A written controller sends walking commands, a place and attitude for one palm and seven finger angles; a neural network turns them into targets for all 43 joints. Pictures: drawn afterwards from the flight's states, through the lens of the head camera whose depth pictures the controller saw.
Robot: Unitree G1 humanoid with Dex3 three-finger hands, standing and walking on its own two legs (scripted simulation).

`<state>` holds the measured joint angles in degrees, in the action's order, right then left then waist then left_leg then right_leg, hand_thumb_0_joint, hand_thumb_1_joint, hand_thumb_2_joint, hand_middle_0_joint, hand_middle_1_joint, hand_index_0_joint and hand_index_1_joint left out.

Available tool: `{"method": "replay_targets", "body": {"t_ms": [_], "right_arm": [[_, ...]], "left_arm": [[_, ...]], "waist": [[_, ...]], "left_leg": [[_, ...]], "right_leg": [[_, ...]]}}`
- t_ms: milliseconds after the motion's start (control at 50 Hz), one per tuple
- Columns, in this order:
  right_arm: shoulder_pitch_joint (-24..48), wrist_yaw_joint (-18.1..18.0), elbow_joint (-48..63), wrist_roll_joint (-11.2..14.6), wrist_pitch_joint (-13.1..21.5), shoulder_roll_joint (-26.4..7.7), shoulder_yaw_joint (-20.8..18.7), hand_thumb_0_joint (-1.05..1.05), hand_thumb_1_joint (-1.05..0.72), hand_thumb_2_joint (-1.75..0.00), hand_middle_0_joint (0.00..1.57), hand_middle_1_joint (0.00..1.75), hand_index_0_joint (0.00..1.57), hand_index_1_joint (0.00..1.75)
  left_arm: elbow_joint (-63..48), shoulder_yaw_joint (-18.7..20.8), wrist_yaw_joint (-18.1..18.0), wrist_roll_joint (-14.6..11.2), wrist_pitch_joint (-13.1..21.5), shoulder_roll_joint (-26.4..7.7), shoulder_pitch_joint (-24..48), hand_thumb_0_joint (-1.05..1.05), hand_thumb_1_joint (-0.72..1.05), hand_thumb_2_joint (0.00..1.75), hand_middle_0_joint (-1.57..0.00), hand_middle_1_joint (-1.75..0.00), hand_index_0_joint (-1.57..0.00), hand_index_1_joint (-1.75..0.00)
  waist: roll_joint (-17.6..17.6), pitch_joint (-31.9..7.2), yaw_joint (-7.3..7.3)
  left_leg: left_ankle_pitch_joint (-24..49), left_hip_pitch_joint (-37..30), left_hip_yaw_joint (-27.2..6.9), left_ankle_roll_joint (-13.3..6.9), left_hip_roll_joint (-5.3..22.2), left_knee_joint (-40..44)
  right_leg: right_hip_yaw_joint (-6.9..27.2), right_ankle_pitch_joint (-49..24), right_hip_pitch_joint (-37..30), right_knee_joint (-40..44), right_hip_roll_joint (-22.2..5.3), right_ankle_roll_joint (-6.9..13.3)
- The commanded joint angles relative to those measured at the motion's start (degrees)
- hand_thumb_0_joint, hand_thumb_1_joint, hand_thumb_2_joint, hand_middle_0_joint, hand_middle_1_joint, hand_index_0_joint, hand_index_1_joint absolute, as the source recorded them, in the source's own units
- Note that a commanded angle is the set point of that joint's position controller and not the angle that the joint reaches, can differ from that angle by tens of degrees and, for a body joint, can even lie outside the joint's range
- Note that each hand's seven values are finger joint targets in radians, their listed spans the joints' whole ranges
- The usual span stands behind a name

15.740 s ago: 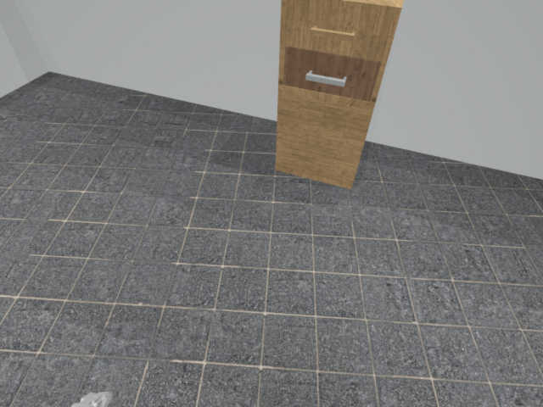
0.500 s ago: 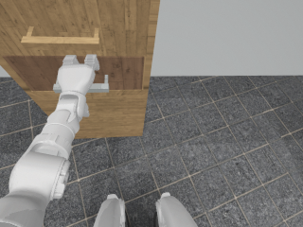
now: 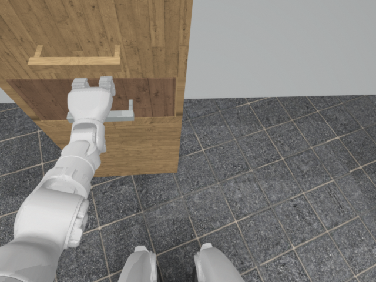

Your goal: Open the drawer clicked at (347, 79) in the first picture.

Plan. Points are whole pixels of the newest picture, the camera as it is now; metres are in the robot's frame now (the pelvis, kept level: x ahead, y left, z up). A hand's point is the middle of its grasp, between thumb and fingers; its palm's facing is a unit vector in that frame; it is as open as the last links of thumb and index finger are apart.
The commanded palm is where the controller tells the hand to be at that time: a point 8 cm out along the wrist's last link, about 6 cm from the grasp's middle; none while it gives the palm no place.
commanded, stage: lower the fingers behind the handle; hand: left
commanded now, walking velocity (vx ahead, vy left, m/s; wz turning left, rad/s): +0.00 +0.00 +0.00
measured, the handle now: (102, 110) +0.55 +0.17 -0.07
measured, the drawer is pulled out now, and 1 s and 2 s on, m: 0.00 0.00 0.00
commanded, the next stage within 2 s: close the thumb around the handle in 1.62 s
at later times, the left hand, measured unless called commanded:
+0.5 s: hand (95, 123) +0.50 +0.18 -0.05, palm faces -0.01 -0.01 -1.00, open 13.7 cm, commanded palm +0.48 +0.17 +0.00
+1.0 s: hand (97, 131) +0.50 +0.19 -0.09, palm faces -0.05 -0.02 -1.00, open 13.8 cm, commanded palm +0.49 +0.17 -0.03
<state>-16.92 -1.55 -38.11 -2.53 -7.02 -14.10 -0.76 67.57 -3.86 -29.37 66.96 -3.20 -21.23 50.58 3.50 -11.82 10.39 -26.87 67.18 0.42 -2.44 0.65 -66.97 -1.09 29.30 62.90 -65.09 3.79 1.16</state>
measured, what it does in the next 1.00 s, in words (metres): stands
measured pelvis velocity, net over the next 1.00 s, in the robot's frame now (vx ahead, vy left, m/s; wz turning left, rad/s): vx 0.00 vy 0.00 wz -0.01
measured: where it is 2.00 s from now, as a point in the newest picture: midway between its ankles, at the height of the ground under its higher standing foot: outside the picture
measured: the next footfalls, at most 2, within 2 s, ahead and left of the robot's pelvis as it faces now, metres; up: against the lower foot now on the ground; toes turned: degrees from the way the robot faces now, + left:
none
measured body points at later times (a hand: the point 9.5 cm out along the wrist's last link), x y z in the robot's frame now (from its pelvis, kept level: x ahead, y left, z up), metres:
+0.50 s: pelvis +0.00 +0.00 -0.02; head +0.15 +0.01 +0.41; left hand +0.50 +0.18 +0.00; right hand +0.01 -0.27 -0.14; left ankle +0.03 +0.09 -0.64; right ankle +0.01 -0.11 -0.64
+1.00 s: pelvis +0.00 +0.00 -0.04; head +0.17 +0.01 +0.38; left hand +0.50 +0.19 -0.04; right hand +0.01 -0.28 -0.16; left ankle +0.03 +0.09 -0.64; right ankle +0.01 -0.11 -0.64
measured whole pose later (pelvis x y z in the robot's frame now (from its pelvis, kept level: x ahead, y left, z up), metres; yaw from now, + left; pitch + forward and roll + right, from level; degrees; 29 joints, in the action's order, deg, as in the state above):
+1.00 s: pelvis +0.00 +0.00 -0.04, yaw -1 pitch +33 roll -3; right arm -17.1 -0.1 -41.2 -3.6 -4.2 -13.7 -2.1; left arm 64.0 -1.1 -29.5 67.0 2.0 -25.8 48.8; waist 3.6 -12.4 9.4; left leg -30.2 80.0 -0.3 -2.0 1.3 -77.1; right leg -2.2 32.8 75.5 -75.1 4.4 1.6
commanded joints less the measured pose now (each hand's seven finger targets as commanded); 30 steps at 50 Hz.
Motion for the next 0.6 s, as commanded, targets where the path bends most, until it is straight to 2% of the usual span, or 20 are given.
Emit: {"method": "replay_targets", "body": {"t_ms": [0, 20, 40, 60, 80, 100, 140, 160, 180, 200, 240, 320, 340, 380, 420, 460, 480, 520, 560, 580], "right_arm": [[-8.3, -0.3, 3.6, 0.6, 0.7, -8.8, -3.7, 0.0, -0.9, -0.9, 0.2, 0.3, 0.2, 0.3], [-8.6, -0.6, 3.4, 0.8, 1.1, -9.0, -4.0, 0.0, -0.9, -0.9, 0.2, 0.3, 0.2, 0.3], [-8.9, -0.9, 3.1, 0.8, 1.9, -8.7, -4.4, 0.0, -0.9, -0.9, 0.2, 0.3, 0.2, 0.3], [-9.8, -1.1, 2.2, 0.8, 2.4, -9.0, -4.9, 0.0, -0.9, -0.9, 0.2, 0.3, 0.2, 0.3], [-9.9, -1.4, 1.4, 0.7, 3.0, -8.9, -5.2, 0.0, -0.9, -0.9, 0.2, 0.3, 0.2, 0.3], [-10.2, -1.7, 0.5, 0.6, 3.4, -9.0, -5.3, 0.0, -0.9, -0.9, 0.2, 0.3, 0.2, 0.3], [-10.8, -2.0, -1.1, 0.4, 4.2, -8.6, -5.5, 0.0, -0.9, -0.9, 0.2, 0.3, 0.2, 0.3], [-11.0, -2.1, -2.0, 0.3, 4.3, -8.8, -5.5, 0.0, -0.9, -0.9, 0.2, 0.3, 0.2, 0.3], [-11.0, -1.9, -2.4, 0.1, 4.2, -8.6, -5.3, 0.0, -0.9, -0.9, 0.2, 0.3, 0.2, 0.3], [-10.8, -1.8, -2.8, 0.1, 4.0, -8.6, -5.0, 0.0, -0.9, -0.9, 0.2, 0.3, 0.2, 0.3], [-10.8, -1.1, -3.0, -0.2, 3.5, -9.0, -4.5, 0.0, -0.9, -0.9, 0.2, 0.3, 0.2, 0.3], [-10.1, 0.3, -1.3, -0.7, 2.4, -9.0, -4.3, 0.0, -0.9, -0.9, 0.2, 0.3, 0.2, 0.3], [-10.0, 0.6, -1.0, -0.8, 2.2, -9.1, -4.2, 0.0, -0.9, -0.9, 0.2, 0.3, 0.2, 0.3], [-9.9, 1.0, 0.3, -0.8, 1.8, -9.2, -4.4, 0.0, -0.9, -0.9, 0.2, 0.3, 0.2, 0.3], [-10.2, 1.2, 0.1, -0.9, 1.6, -9.2, -4.8, 0.0, -0.9, -0.9, 0.2, 0.3, 0.2, 0.3], [-10.6, 1.2, -0.4, -0.7, 1.4, -9.4, -4.8, 0.0, -0.9, -0.9, 0.2, 0.3, 0.2, 0.3], [-10.5, 1.2, -0.4, -0.6, 1.4, -9.3, -4.9, 0.0, -0.9, -0.9, 0.2, 0.3, 0.2, 0.3], [-10.3, 0.8, -0.4, -0.5, 1.9, -9.4, -4.9, 0.0, -0.9, -0.9, 0.2, 0.3, 0.2, 0.3], [-10.3, 0.5, -0.7, -0.5, 2.5, -9.2, -5.2, 0.0, -0.9, -0.9, 0.2, 0.3, 0.2, 0.3], [-10.3, 0.3, -1.0, -0.5, 2.7, -9.2, -5.2, 0.0, -0.9, -0.9, 0.2, 0.3, 0.2, 0.3]], "left_arm": [[-12.2, 5.4, -2.3, -1.9, -3.6, -18.7, 22.2, 0.0, -0.5, 0.3, -0.3, -1.2, -0.3, -1.2], [-14.0, 4.9, -1.2, -2.7, -2.6, -18.7, 24.2, 0.0, -0.5, 0.3, -0.3, -1.2, -0.3, -1.2], [-17.8, 3.0, 0.1, -3.6, -0.7, -16.8, 28.1, 0.0, -0.5, 0.3, -0.3, -1.2, -0.3, -1.2], [-20.1, 1.6, 1.3, -3.8, 1.2, -15.2, 29.3, 0.0, -0.5, 0.3, -0.3, -1.2, -0.3, -1.2], [-20.9, -0.3, 2.4, -4.3, 2.8, -12.7, 29.2, 0.0, -0.5, 0.3, -0.3, -1.2, -0.3, -1.2], [-21.6, -1.0, 3.4, -4.4, 4.5, -12.2, 29.2, 0.0, -0.5, 0.3, -0.3, -1.2, -0.3, -1.2], [-21.7, -4.2, 4.6, -4.7, 7.4, -8.4, 29.1, 0.0, -0.5, 0.3, -0.3, -1.2, -0.3, -1.2], [-19.8, -3.7, 4.5, -3.8, 8.3, -8.7, 27.6, 0.0, -0.5, 0.3, -0.3, -1.2, -0.3, -1.2], [-16.1, -3.9, 4.2, -3.6, 8.3, -7.6, 25.0, 0.0, -0.5, 0.3, -0.3, -1.2, -0.3, -1.2], [-14.2, -2.8, 3.6, -3.1, 8.4, -9.0, 24.4, 0.0, -0.5, 0.3, -0.3, -1.2, -0.3, -1.2], [-9.8, 0.9, 2.1, -2.4, 7.5, -12.5, 22.1, 0.0, -0.5, 0.3, -0.3, -1.2, -0.3, -1.2], [-6.4, 2.5, -1.6, -0.7, 3.9, -12.9, 19.7, 0.0, -0.5, 0.3, -0.3, -1.2, -0.3, -1.2], [-6.3, 3.9, -2.1, -0.9, 3.0, -13.8, 19.0, 0.0, -0.5, 0.3, -0.3, -1.2, -0.3, -1.2], [-9.1, 4.6, -3.0, -0.4, 1.8, -14.6, 18.7, 0.0, -0.5, 0.3, -0.3, -1.2, -0.3, -1.2], [-10.8, 3.7, -3.7, 0.1, 1.0, -13.8, 21.3, 0.0, -0.5, 0.3, -0.3, -1.2, -0.3, -1.2], [-8.9, 3.6, -3.9, 0.2, -0.9, -13.7, 20.7, 0.0, -0.5, 0.3, -0.3, -1.2, -0.3, -1.2], [-9.2, 2.3, -3.5, -0.4, -1.4, -12.1, 21.6, 0.0, -0.5, 0.3, -0.3, -1.2, -0.3, -1.2], [-12.2, 2.7, -2.7, -1.2, -0.6, -13.2, 24.0, 0.0, -0.5, 0.3, -0.3, -1.2, -0.3, -1.2], [-15.7, 1.7, -1.5, -2.2, 1.7, -12.3, 26.7, 0.0, -0.5, 0.3, -0.3, -1.2, -0.3, -1.2], [-15.0, 1.8, -1.1, -2.1, 2.5, -12.3, 25.5, 0.0, -0.5, 0.3, -0.3, -1.2, -0.3, -1.2]], "waist": [[-0.1, -30.3, -1.62], [-0.4, -32.4, -0.81], [0.9, -34.8, 0.6], [2.1, -36.9, 1.26], [3.0, -36.3, 1.9], [2.7, -35.1, 2.42], [4.0, -31.4, 3.56], [4.1, -28.9, 3.23], [4.1, -24.6, 3.0], [3.8, -22.0, 2.94], [5.0, -20.2, 1.13], [5.5, -21.4, -0.04], [6.0, -23.3, -1.09], [6.4, -28.9, -1.79], [5.5, -31.8, -0.74], [3.4, -30.3, -0.18], [2.3, -29.8, 0.53], [2.3, -31.4, 0.78], [3.9, -33.9, 1.52], [3.9, -32.8, 1.28]], "left_leg": [[17.8, -21.4, -0.2, -0.7, -1.1, 7.0], [17.3, -22.9, -0.4, -0.8, -1.0, 7.0], [17.8, -25.4, -1.2, -0.9, -0.7, 6.6], [18.2, -28.8, -1.9, -0.8, -0.5, 6.6], [18.1, -30.5, -2.2, -0.8, -0.3, 6.2], [17.7, -31.4, -2.8, -0.8, 0.0, 5.9], [17.3, -32.6, -3.4, -0.7, 0.1, 5.6], [16.5, -31.7, -3.9, -0.5, 0.2, 5.3], [14.6, -29.4, -4.0, -0.4, 0.2, 5.3], [13.4, -26.7, -4.0, -0.4, 0.1, 5.0], [13.9, -23.2, -3.8, -0.1, -0.2, 4.6], [17.3, -21.3, -3.4, 0.3, 0.0, 3.4], [19.1, -21.5, -3.2, 0.4, -0.1, 3.2], [22.5, -23.6, -3.0, 0.4, 0.0, 2.4], [24.3, -25.1, -3.2, 0.4, 0.3, 1.6], [23.5, -24.3, -3.3, 0.4, 0.4, 1.8], [21.7, -23.6, -3.3, 0.2, 0.4, 1.9], [19.7, -23.9, -3.4, 0.0, 0.4, 2.2], [19.8, -26.4, -4.0, -0.2, 0.5, 1.8], [19.1, -26.2, -4.2, -0.1, 0.5, 1.8]], "right_leg": [[1.3, -20.7, -17.3, 10.6, -0.1, 0.3], [1.5, -20.4, -17.7, 11.0, -0.2, 0.1], [1.3, -20.6, -16.5, 10.7, -0.2, 0.0], [1.2, -19.8, -14.7, 10.8, -0.1, 0.1], [1.0, -18.9, -12.5, 10.9, -0.1, 0.2], [0.8, -17.4, -10.2, 10.8, 0.0, 0.2], [0.3, -15.2, -5.4, 10.8, 0.0, 0.4], [-0.2, -13.7, -2.5, 10.1, 0.0, 0.5], [-0.5, -12.0, -0.5, 10.1, 0.3, 0.9], [-0.6, -11.0, 0.9, 9.7, 0.2, 1.0], [-0.9, -10.9, 1.2, 8.3, 0.4, 1.7], [-1.5, -12.7, 1.4, 6.2, 0.7, 1.9], [-1.5, -14.0, 0.1, 5.5, 0.8, 2.0], [-1.3, -17.5, -2.5, 4.6, 1.0, 1.8], [-1.3, -19.4, -3.2, 4.3, 0.9, 1.4], [-1.5, -19.3, -3.3, 4.5, 0.8, 1.0], [-1.4, -18.3, -3.6, 5.1, 0.8, 0.9], [-1.0, -17.1, -4.4, 5.6, 0.6, 0.8], [-0.8, -16.6, -3.0, 5.3, 0.5, 0.8], [-0.9, -15.5, -2.2, 5.2, 0.6, 0.9]]}}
